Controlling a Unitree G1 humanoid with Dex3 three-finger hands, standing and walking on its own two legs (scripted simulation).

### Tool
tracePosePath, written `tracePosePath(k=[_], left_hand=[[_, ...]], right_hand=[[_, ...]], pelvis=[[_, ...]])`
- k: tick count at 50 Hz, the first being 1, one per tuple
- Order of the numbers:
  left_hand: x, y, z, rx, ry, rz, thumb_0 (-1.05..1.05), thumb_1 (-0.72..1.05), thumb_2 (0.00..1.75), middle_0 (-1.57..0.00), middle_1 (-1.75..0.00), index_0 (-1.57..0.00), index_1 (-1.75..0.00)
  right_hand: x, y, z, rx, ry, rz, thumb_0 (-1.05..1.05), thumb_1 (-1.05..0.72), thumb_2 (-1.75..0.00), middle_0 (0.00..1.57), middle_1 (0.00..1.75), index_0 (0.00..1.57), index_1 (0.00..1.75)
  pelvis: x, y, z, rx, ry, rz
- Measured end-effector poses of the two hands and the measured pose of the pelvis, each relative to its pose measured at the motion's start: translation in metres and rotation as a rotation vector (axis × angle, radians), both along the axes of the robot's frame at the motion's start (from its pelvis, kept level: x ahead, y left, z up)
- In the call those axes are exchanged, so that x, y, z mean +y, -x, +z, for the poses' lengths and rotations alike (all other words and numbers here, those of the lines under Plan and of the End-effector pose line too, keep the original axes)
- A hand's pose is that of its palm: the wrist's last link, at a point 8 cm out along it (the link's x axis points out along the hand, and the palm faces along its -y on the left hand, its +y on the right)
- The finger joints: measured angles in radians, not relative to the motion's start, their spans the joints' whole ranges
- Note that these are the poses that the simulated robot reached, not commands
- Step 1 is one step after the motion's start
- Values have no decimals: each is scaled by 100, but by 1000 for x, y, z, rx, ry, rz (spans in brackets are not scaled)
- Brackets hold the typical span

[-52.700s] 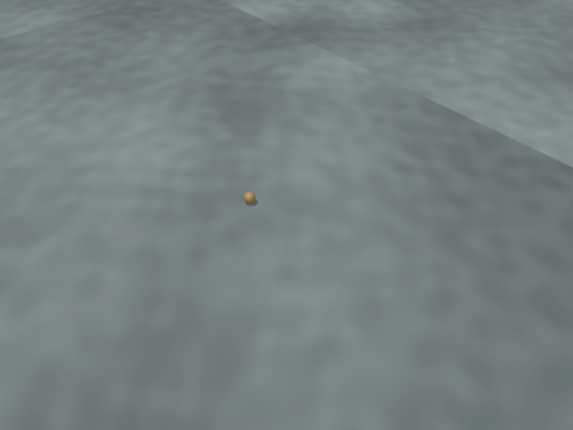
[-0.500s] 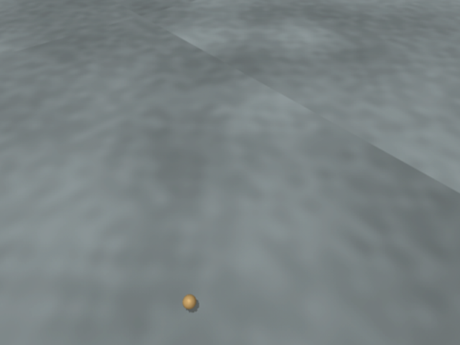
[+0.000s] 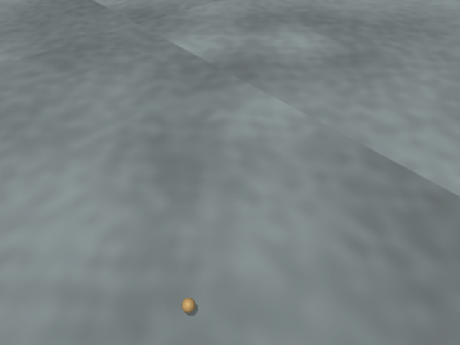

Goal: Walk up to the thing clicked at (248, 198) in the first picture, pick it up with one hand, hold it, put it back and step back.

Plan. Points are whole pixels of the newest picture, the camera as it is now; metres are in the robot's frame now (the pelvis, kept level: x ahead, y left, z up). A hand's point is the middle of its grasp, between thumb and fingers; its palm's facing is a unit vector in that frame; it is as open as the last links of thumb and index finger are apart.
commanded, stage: stand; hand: left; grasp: from above
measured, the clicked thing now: (188, 304) +0.42 +0.21 -0.75
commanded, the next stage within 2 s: step back in 1.50 s
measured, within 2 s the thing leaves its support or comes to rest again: neither
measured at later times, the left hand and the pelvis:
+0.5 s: hand out of the picture +0.08 +0.23 -0.16, palm faces +0.00 -0.95 -0.33, open 7.4 cm; pelvis +0.01 +0.00 +0.00, yaw +0 degrees
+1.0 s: hand out of the picture +0.09 +0.24 -0.16, palm faces -0.01 -0.94 -0.33, open 7.4 cm; pelvis +0.01 -0.01 +0.00, yaw +0 degrees
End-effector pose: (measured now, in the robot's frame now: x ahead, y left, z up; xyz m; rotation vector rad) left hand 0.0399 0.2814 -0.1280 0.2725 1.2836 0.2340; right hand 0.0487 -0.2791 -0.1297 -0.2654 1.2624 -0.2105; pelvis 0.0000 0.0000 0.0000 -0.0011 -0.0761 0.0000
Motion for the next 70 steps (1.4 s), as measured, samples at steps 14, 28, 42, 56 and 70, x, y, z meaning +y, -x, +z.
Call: tracePosePath(k=[14, 28, 42, 56, 70], left_hand=[[-3, -18, 2, -12, 4, -16, 1, 91, 89, -20, -30, -20, -30], [-1, -31, 5, -27, 1, -28, 1, 91, 89, -20, -30, -20, -30], [0, -38, 7, -29, -6, -39, 1, 91, 89, -20, -30, -20, -30], [0, -45, 8, -47, -6, -52, 1, 91, 89, -20, -30, -20, -30], [2, -44, 9, -29, -12, -55, 1, 91, 89, -20, -30, -20, -30]], right_hand=[[-7, -6, 2, 7, 8, 3, 0, -91, -90, 20, 30, 20, 30], [-9, -16, 4, -7, 7, 11, 0, -91, -90, 20, 30, 20, 30], [-17, -22, 6, -6, 18, 11, 0, -91, -90, 20, 30, 20, 30], [-20, -25, 8, -13, 21, 10, 0, -91, -90, 20, 30, 20, 30], [-21, -21, 7, 6, 17, 8, 0, -91, -90, 20, 30, 20, 30]], pelvis=[[-3, -6, 1, 9, 0, -4], [-4, -10, 2, 17, -2, -6], [-6, -14, 2, 26, -2, -7], [-8, -14, 3, 26, -1, -8], [-8, -17, 3, 34, -3, -9]])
